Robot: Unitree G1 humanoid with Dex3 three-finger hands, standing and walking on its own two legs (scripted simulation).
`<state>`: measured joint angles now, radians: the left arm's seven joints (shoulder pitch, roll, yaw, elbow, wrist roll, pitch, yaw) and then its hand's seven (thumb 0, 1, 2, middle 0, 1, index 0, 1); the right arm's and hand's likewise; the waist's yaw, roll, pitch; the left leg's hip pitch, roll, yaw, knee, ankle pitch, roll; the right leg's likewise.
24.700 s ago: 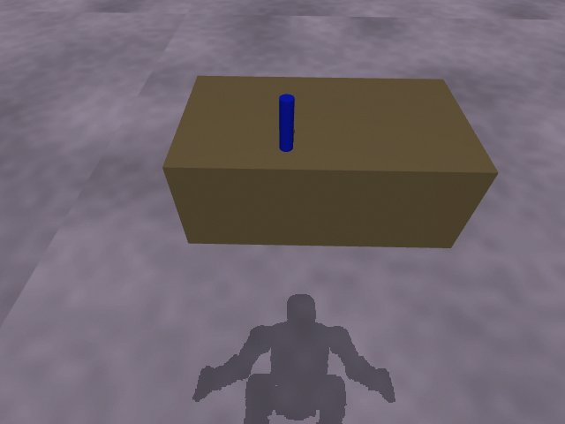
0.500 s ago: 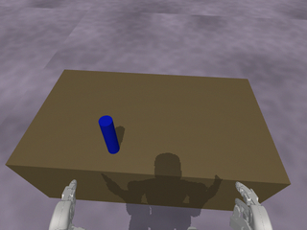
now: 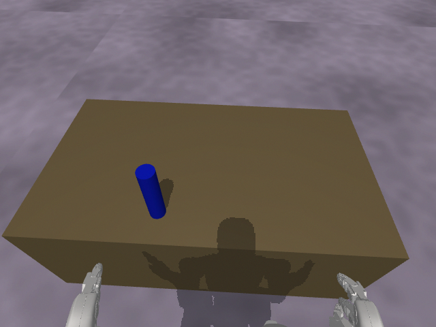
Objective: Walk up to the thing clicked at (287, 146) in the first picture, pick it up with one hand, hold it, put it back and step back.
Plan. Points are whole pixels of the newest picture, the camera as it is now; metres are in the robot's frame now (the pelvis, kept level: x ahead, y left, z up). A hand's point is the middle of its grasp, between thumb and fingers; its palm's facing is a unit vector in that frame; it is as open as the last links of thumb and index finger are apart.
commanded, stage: home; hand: left
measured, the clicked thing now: (152, 193) +0.50 +0.20 -0.17
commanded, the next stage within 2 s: stand in 0.26 s
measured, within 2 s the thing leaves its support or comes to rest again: neither
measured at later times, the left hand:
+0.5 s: hand out of the picture +0.16 +0.20 -0.07, palm faces +0.01 -0.94 -0.34, open 16.9 cm
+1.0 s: hand out of the picture +0.05 +0.25 -0.11, palm faces +0.03 -0.93 -0.37, open 7.7 cm
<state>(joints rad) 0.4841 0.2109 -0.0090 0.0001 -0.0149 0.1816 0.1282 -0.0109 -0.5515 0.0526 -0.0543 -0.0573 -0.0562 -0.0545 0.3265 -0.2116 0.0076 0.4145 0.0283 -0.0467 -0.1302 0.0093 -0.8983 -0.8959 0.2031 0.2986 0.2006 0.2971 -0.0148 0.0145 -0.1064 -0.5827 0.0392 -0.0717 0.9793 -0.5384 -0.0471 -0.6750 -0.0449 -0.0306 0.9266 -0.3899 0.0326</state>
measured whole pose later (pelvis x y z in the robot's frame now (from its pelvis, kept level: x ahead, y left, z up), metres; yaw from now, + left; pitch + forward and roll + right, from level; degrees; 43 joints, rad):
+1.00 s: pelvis +0.00 +0.00 +0.04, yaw +2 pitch -3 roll +0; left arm 0.22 0.33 0.02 0.98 0.03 0.00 0.01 0.00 0.84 0.89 -0.20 -0.30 -0.21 -0.30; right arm 0.23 -0.32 -0.03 0.97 -0.03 0.01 -0.01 0.00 -0.90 -0.89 0.20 0.30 0.20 0.30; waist 0.01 0.02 0.05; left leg -0.23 0.02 -0.08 0.67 -0.39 -0.04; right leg -0.32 -0.07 -0.05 0.66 -0.29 0.03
